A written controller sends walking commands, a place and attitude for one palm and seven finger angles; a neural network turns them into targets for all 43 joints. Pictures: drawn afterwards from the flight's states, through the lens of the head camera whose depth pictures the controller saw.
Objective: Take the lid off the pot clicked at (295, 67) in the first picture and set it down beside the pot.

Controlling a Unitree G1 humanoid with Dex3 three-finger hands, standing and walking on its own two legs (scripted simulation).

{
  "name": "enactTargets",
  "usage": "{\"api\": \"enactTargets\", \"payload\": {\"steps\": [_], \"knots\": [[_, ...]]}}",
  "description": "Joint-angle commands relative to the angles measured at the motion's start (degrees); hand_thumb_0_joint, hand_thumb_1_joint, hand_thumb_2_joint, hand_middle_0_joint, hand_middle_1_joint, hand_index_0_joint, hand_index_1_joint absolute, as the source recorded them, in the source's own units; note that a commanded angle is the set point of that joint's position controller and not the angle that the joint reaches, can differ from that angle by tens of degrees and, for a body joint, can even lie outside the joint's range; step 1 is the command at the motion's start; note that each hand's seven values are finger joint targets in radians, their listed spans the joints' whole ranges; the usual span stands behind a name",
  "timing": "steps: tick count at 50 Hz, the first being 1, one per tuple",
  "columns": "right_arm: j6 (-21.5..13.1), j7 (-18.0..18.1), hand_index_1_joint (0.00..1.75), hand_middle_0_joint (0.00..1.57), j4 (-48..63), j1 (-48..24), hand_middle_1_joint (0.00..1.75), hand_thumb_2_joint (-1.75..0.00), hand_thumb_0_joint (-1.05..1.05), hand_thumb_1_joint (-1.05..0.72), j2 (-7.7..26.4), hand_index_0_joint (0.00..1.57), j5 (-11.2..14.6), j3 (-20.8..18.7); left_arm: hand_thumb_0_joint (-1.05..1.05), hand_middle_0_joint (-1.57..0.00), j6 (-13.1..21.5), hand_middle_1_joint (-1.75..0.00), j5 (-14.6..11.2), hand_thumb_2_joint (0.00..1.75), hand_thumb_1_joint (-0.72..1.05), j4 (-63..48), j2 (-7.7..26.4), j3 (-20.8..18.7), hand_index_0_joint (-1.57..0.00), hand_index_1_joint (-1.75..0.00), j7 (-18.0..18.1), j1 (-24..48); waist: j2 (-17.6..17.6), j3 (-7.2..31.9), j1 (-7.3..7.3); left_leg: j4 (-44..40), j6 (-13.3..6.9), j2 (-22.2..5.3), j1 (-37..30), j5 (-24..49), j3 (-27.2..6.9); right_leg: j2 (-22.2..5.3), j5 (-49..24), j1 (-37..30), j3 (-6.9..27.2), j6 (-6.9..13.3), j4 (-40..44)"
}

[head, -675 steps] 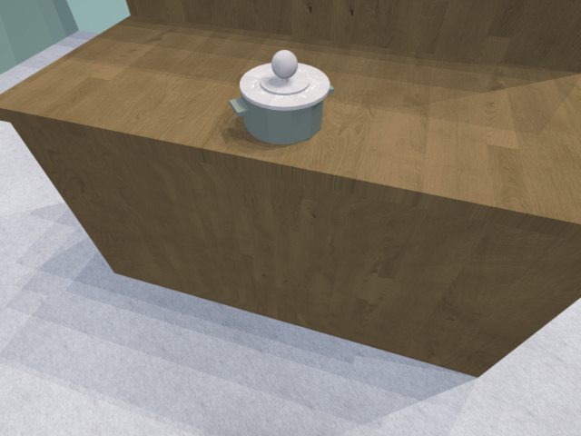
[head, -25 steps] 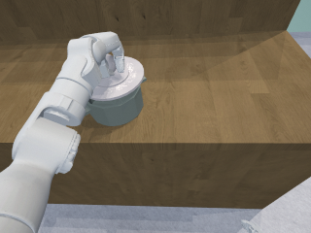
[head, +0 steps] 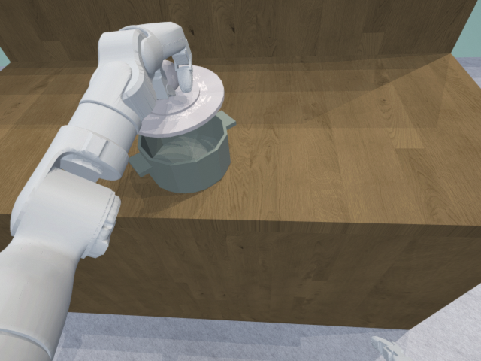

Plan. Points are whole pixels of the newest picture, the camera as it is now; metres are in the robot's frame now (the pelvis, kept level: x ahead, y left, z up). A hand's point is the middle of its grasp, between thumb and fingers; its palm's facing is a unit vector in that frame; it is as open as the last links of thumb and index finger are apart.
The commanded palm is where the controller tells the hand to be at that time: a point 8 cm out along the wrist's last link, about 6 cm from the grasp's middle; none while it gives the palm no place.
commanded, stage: lift the lid straight up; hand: left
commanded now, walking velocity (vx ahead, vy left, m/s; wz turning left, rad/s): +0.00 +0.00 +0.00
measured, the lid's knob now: (164, 76) +0.51 +0.12 +0.23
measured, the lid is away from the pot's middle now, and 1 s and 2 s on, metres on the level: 0.01 0.01 0.10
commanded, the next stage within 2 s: move the lid sideways beside the pot in 1.04 s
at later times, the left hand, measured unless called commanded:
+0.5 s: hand (164, 48) +0.47 +0.09 +0.29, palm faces -0.19 -0.04 -0.98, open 5.1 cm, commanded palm +0.46 +0.10 +0.35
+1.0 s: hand (154, 23) +0.47 +0.10 +0.33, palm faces -0.15 -0.06 -0.99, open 5.1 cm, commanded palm +0.46 +0.11 +0.38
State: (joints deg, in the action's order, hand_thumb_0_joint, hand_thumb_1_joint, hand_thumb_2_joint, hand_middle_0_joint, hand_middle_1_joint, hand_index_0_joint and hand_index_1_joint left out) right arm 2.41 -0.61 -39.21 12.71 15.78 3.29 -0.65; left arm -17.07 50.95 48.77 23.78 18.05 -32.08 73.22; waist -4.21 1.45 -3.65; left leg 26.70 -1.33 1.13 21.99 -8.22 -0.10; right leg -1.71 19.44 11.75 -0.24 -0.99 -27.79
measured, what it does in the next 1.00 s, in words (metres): stands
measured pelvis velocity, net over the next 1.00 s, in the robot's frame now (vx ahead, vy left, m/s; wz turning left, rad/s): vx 0.00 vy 0.00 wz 0.00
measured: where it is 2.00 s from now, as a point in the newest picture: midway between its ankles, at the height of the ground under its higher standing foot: outside the picture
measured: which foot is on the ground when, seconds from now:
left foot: down 0.00-1.00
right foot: down 0.00-1.00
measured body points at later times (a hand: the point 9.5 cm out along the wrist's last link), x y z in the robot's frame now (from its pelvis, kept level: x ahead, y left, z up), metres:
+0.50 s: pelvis -0.01 +0.00 +0.00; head +0.01 -0.03 +0.45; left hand +0.47 +0.09 +0.35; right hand +0.09 -0.26 -0.13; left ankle +0.06 +0.11 -0.74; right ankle -0.06 -0.13 -0.74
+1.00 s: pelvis +0.00 +0.00 +0.00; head +0.02 -0.04 +0.45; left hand +0.47 +0.10 +0.38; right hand +0.11 -0.26 -0.13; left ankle +0.06 +0.11 -0.74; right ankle -0.06 -0.13 -0.74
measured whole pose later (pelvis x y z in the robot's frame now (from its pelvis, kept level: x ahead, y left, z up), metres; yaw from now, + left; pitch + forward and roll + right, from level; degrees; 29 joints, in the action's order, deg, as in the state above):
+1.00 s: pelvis +0.00 +0.00 +0.00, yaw +0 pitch +4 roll +0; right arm 0.6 -0.4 -39.9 12.9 16.4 3.1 0.4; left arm -21.1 53.5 54.9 24.3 17.7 -34.6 86.4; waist -4.5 2.5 -3.7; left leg 25.6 -1.1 1.0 21.9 -7.5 -0.1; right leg -1.6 19.2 12.2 -0.2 -0.7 -27.6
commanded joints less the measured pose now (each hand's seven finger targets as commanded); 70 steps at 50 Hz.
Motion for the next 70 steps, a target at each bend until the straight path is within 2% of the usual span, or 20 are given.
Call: {"api": "enactTargets", "payload": {"steps": [1, 10, 12, 15, 17, 19, 22, 30, 33, 42, 45, 49, 51, 55, 58, 60, 61, 63, 66, 70], "knots": [[-2.62, 0.52, 0.30, 0.20, 6.84, -2.08, 0.30, -0.90, 0.00, -0.90, 7.07, 0.20, -0.20, -2.02, 0.00, -0.64, 0.30, -0.93, 1.59, 1.04, 0.66, -12.66, 15.39, -7.12, -0.97, -1.12, 3.75, 41.76, 5.75, 26.47, -0.66, 0.28, -3.31, 2.57, -25.06, 10.58, -1.53, 4.12, -23.89, 5.61, -2.28, 3.23, 3.18], [-3.34, 0.52, 0.30, 0.20, 6.09, -1.41, 0.30, -0.90, 0.00, -0.90, 7.07, 0.20, -0.12, -2.07, 0.00, -0.64, -0.22, -0.93, 0.79, 1.04, 0.66, -7.65, 9.33, -3.50, -0.97, -1.12, 3.49, 41.60, 4.95, 23.44, -1.27, -0.06, -3.07, 2.19, -24.63, 9.90, -1.86, 3.88, -21.67, 7.92, -2.76, 3.74, 3.66], [-3.62, 0.55, 0.30, 0.20, 6.57, -2.31, 0.30, -0.90, 0.00, -0.90, 7.03, 0.20, -0.41, -1.76, 0.00, -0.64, -0.14, -0.93, 2.38, 1.04, 0.66, -8.29, 14.28, -6.78, -0.97, -1.12, 3.60, 43.45, 6.75, 24.70, -0.34, -0.27, -3.16, 2.41, -23.90, 9.17, -1.79, 3.97, -21.90, 6.22, -2.23, 3.66, 3.68], [-3.86, 0.53, 0.30, 0.20, 6.30, -1.53, 0.30, -0.90, 0.00, -0.90, 7.04, 0.20, -0.21, -1.96, 0.00, -0.64, -0.45, -0.93, 1.16, 1.04, 0.66, -7.49, 10.60, -4.42, -0.97, -1.12, 3.53, 42.81, 6.21, 23.88, -0.89, -0.16, -3.14, 2.22, -24.23, 9.77, -1.77, 3.73, -21.97, 6.98, -2.53, 3.68, 3.84], [-3.92, 0.65, 0.30, 0.20, 6.42, -1.89, 0.30, -0.90, 0.00, -0.90, 7.18, 0.20, -0.50, -1.62, 0.00, -0.64, -0.68, -0.93, 2.83, 1.04, 0.66, -7.80, 15.81, -7.65, -0.97, -1.12, 3.62, 45.52, 8.09, 24.70, -0.13, -0.71, -3.27, 2.50, -22.79, 8.19, -1.67, 3.85, -21.67, 5.26, -2.06, 3.44, 4.04], [-4.13, 0.77, 0.30, 0.20, 6.23, -1.90, 0.30, -0.90, 0.00, -0.90, 6.96, 0.20, -0.25, -1.37, 0.00, -0.64, -1.17, -0.93, 2.80, 1.04, 0.66, -6.03, 13.86, -5.81, -0.97, -1.12, 3.42, 46.21, 8.10, 22.69, -0.53, -1.03, -3.19, 2.66, -21.78, 6.97, -1.50, 3.84, -20.84, 6.46, -2.26, 3.34, 4.16], [-4.52, 0.54, 0.30, 0.20, 7.27, -2.51, 0.30, -0.90, 0.00, -0.90, 6.88, 0.20, -0.55, -1.57, 0.00, -0.64, -0.46, -0.93, 3.29, 1.04, 0.66, -9.72, 15.68, -7.12, -0.97, -1.12, 3.40, 47.14, 5.86, 27.27, 0.33, -0.29, -3.24, 2.50, -24.40, 11.24, -1.52, 3.65, -23.81, 4.32, -1.68, 3.61, 3.38], [-4.66, 0.45, 0.30, 0.20, 6.90, -1.70, 0.30, -0.90, 0.00, -0.90, 7.14, 0.20, -0.23, -1.76, 0.00, -0.64, -1.63, -0.93, 2.10, 1.04, 0.66, -7.52, 12.69, -5.35, -0.97, -1.12, 2.25, 45.43, 6.94, 24.69, -0.16, 0.12, -3.47, 2.36, -23.91, 12.20, -1.30, 3.50, -24.84, 5.06, -1.96, 3.53, 3.87], [-4.40, 0.58, 0.30, 0.20, 6.50, -2.51, 0.30, -0.90, 0.00, -0.90, 7.18, 0.20, 0.04, -1.17, 0.00, -0.64, -2.51, -0.93, 3.30, 1.04, 0.66, -6.77, 14.29, -5.27, -0.97, -1.12, 2.09, 49.33, 8.16, 22.13, -0.48, -0.86, -3.30, 2.67, -21.66, 8.22, -0.86, 3.73, -22.19, 6.02, -2.03, 3.28, 4.09], [-4.36, 0.79, 0.30, 0.20, 6.74, -2.97, 0.30, -0.90, 0.00, -0.90, 7.37, 0.20, -0.31, -1.05, 0.00, -0.64, -3.48, -0.93, 4.53, 1.04, 0.66, -6.17, 17.11, -6.57, -0.97, -1.12, 1.49, 51.85, 8.61, 24.69, -0.23, -0.19, -3.50, 2.74, -21.50, 10.74, -0.47, 3.36, -26.19, 3.47, -1.46, 3.14, 3.82], [-4.22, 0.39, 0.30, 0.20, 6.49, -1.79, 0.30, -0.90, 0.00, -0.90, 7.24, 0.20, -0.02, -1.41, 0.00, -0.64, -3.71, -0.93, 2.73, 1.04, 0.66, -4.73, 9.40, -2.67, -0.97, -1.12, 1.20, 47.44, 5.97, 24.01, -0.87, 0.22, -3.33, 2.11, -23.61, 13.68, -0.91, 3.40, -25.63, 5.83, -2.21, 3.48, 3.88], [-3.86, 0.56, 0.30, 0.20, 6.36, -2.79, 0.30, -0.90, 0.00, -0.90, 7.36, 0.20, -0.20, -1.09, 0.00, -0.64, -4.46, -0.93, 4.68, 1.04, 0.66, -3.73, 15.36, -5.61, -0.97, -1.12, 0.66, 48.80, 9.60, 23.88, -0.47, 0.35, -3.67, 2.92, -20.95, 11.31, -0.22, 3.42, -26.61, 4.28, -1.62, 3.08, 3.61], [-3.87, 0.25, 0.30, 0.20, 7.24, -3.03, 0.30, -0.90, 0.00, -0.90, 7.33, 0.20, -0.28, -1.10, 0.00, -0.64, -3.46, -0.93, 4.48, 1.04, 0.66, -9.24, 17.33, -6.53, -0.97, -1.12, 0.61, 50.76, 7.74, 27.77, 0.20, 0.41, -3.49, 2.81, -22.56, 14.23, -0.29, 3.27, -29.20, 1.70, -1.34, 3.06, 3.08], [-3.85, 0.48, 0.30, 0.20, 6.83, -2.10, 0.30, -0.90, 0.00, -0.90, 7.49, 0.20, -0.08, -1.41, 0.00, -0.64, -3.50, -0.93, 2.67, 1.04, 0.66, -7.51, 13.32, -4.64, -0.97, -1.12, 0.51, 48.87, 6.44, 25.00, -0.57, 0.68, -3.61, 2.45, -23.24, 14.13, -0.60, 3.13, -28.17, 4.00, -1.93, 3.29, 3.73], [-3.50, 0.40, 0.30, 0.20, 7.58, -3.22, 0.30, -0.90, 0.00, -0.90, 7.07, 0.20, -0.17, -1.36, 0.00, -0.64, -2.48, -0.93, 5.36, 1.04, 0.66, -9.99, 14.95, -4.28, -0.97, -1.12, 0.22, 49.73, 7.80, 25.42, -0.56, 1.08, -3.46, 2.78, -23.23, 14.48, -0.67, 3.63, -27.33, 4.58, -1.87, 3.24, 3.28], [-2.74, 0.30, 0.30, 0.20, 7.44, -2.07, 0.30, -0.90, 0.00, -0.90, 7.77, 0.20, -0.33, -1.76, 0.00, -0.64, -1.45, -0.93, 4.07, 1.04, 0.66, -10.69, 15.63, -5.56, -0.97, -1.12, 0.16, 46.93, 6.24, 26.40, -0.28, 1.17, -3.38, 2.13, -24.08, 17.24, -0.80, 3.25, -28.31, 3.64, -2.02, 3.44, 3.34], [-2.62, 0.17, 0.30, 0.20, 7.74, -2.63, 0.30, -0.90, 0.00, -0.90, 7.63, 0.20, -0.47, -1.67, 0.00, -0.64, -1.36, -0.93, 5.42, 1.04, 0.66, -10.99, 19.85, -8.30, -0.97, -1.12, 0.22, 47.86, 6.95, 27.45, 0.47, 0.74, -3.29, 2.47, -23.39, 15.92, -0.79, 3.65, -27.15, 2.71, -1.79, 3.32, 3.16], [-2.10, 0.42, 0.30, 0.20, 7.69, -3.11, 0.30, -0.90, 0.00, -0.90, 7.45, 0.20, -0.07, -1.35, 0.00, -0.64, -1.62, -0.93, 5.49, 1.04, 0.66, -8.89, 19.40, -7.18, -0.97, -1.12, 0.02, 49.23, 8.14, 24.33, -0.06, 0.41, -3.40, 2.82, -21.09, 12.75, -0.46, 3.49, -26.77, 3.44, -1.96, 3.37, 3.28], [-2.04, 0.08, 0.30, 0.20, 8.51, -2.78, 0.30, -0.90, 0.00, -0.90, 7.70, 0.20, -0.34, -1.64, 0.00, -0.64, -0.64, -0.93, 5.40, 1.04, 0.66, -13.11, 22.50, -9.56, -0.97, -1.12, 0.24, 48.47, 6.03, 29.37, 0.97, 0.82, -3.29, 2.42, -23.74, 17.60, -0.82, 3.54, -28.35, 1.36, -1.62, 3.36, 2.73], [-1.50, 0.03, 0.30, 0.20, 8.47, -2.16, 0.30, -0.90, 0.00, -0.90, 8.19, 0.20, -0.03, -2.01, 0.00, -0.64, -0.79, -0.93, 3.91, 1.04, 0.66, -10.60, 20.06, -8.11, -0.97, -1.12, -0.57, 42.64, 6.43, 26.43, 0.51, 1.67, -3.64, 2.24, -23.01, 18.50, -0.61, 3.03, -29.20, 2.48, -1.87, 3.45, 3.40]]}}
